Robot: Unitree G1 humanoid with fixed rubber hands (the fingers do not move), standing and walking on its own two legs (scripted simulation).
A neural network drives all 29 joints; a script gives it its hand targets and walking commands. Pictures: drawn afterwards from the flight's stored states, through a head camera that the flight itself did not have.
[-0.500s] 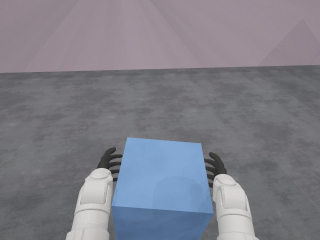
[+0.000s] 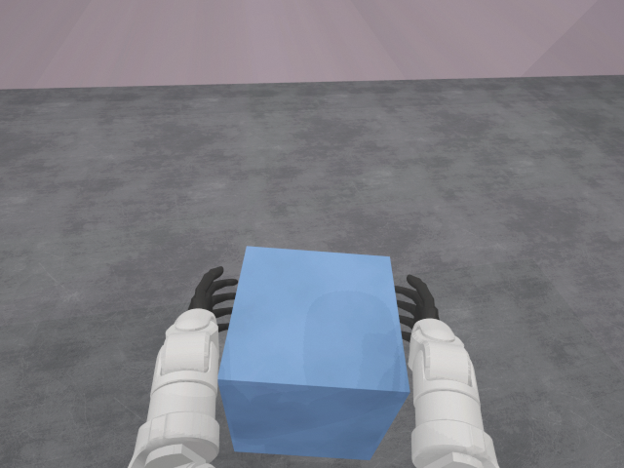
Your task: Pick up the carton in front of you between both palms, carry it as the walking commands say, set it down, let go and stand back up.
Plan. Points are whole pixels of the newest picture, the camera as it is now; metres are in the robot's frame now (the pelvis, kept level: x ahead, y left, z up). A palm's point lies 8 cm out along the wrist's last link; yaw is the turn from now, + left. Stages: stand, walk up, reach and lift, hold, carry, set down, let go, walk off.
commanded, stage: set down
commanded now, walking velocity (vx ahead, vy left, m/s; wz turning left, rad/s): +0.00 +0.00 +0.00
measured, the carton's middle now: (310, 356) +0.31 +0.01 -0.06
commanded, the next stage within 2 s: none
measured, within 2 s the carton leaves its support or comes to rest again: neither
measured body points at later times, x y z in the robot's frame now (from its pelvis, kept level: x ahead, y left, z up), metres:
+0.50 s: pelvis -0.05 -0.01 -0.11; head +0.16 +0.02 +0.29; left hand +0.36 +0.18 -0.19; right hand +0.37 -0.12 -0.18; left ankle +0.04 +0.11 -0.74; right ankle +0.00 -0.12 -0.74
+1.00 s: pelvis -0.07 +0.00 -0.24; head +0.19 +0.03 +0.12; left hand +0.38 +0.19 -0.35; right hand +0.41 -0.11 -0.34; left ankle +0.04 +0.11 -0.74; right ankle +0.00 -0.12 -0.74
